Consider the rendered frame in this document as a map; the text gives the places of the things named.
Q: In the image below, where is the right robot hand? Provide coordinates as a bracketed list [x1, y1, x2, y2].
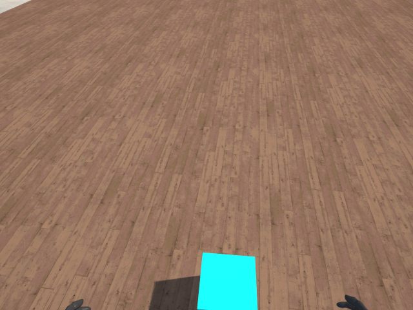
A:
[337, 295, 368, 310]

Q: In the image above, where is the carton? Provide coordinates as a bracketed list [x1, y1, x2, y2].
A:
[197, 253, 257, 310]

